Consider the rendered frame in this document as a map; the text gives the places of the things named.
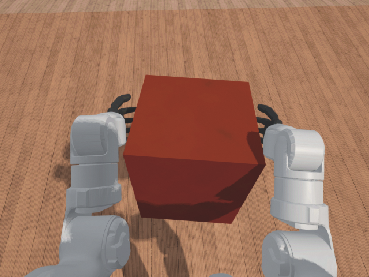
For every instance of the right robot hand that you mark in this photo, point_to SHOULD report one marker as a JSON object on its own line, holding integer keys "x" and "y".
{"x": 271, "y": 114}

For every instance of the left robot hand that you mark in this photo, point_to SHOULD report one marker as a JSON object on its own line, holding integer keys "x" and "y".
{"x": 117, "y": 103}

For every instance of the robot right upper arm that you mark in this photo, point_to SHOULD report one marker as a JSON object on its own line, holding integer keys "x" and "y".
{"x": 297, "y": 254}

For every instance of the robot left forearm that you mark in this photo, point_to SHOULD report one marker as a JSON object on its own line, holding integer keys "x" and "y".
{"x": 94, "y": 142}

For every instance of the robot left upper arm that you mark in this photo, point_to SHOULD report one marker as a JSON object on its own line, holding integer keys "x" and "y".
{"x": 92, "y": 246}

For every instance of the robot right forearm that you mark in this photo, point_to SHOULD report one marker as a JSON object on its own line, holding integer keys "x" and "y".
{"x": 298, "y": 157}

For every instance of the carton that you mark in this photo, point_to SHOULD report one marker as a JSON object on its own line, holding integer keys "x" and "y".
{"x": 193, "y": 151}

